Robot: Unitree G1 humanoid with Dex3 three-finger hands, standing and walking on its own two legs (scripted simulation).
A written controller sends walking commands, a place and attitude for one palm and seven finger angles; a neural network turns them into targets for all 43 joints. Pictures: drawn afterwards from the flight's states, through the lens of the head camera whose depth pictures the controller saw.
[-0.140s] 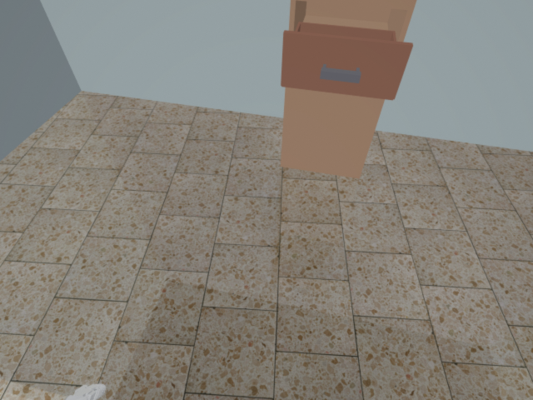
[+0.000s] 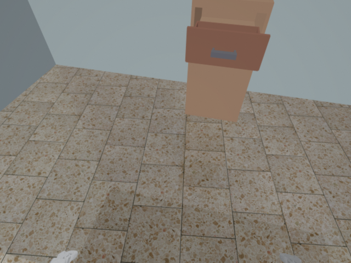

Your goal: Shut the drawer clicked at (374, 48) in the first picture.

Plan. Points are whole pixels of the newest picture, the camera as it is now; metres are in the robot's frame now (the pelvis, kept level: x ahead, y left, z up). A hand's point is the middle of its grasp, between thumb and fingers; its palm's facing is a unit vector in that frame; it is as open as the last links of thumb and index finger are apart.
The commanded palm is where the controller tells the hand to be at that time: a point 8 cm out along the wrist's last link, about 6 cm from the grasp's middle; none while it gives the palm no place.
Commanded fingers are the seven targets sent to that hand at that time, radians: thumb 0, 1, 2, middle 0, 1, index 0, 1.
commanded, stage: stand and wait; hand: left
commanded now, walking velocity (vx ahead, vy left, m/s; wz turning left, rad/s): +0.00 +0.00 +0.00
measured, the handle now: (223, 52) +1.06 -0.17 -0.02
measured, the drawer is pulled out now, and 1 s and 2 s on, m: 0.29 0.29 0.29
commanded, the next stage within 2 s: look at it before walking up in 0.94 s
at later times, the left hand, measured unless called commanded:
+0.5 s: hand out of the picture +0.05 +0.24 -0.15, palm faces -0.02 -0.94 -0.34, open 7.4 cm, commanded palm none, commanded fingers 0.00 0.90 0.90 -0.20 -0.30 -0.20 -0.30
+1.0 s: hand out of the picture +0.04 +0.23 -0.15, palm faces -0.02 -0.95 -0.32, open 7.4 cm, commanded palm none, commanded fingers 0.00 0.90 0.90 -0.20 -0.30 -0.20 -0.30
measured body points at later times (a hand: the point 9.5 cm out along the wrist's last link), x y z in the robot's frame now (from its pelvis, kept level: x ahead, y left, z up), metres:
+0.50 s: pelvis -0.02 -0.01 +0.01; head -0.02 -0.01 +0.45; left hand +0.05 +0.29 -0.13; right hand +0.06 -0.31 -0.13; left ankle -0.02 +0.11 -0.74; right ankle -0.02 -0.13 -0.74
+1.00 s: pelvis -0.03 -0.01 +0.01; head -0.03 -0.01 +0.46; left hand +0.04 +0.28 -0.13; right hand +0.04 -0.30 -0.13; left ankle -0.02 +0.11 -0.74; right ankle -0.02 -0.13 -0.74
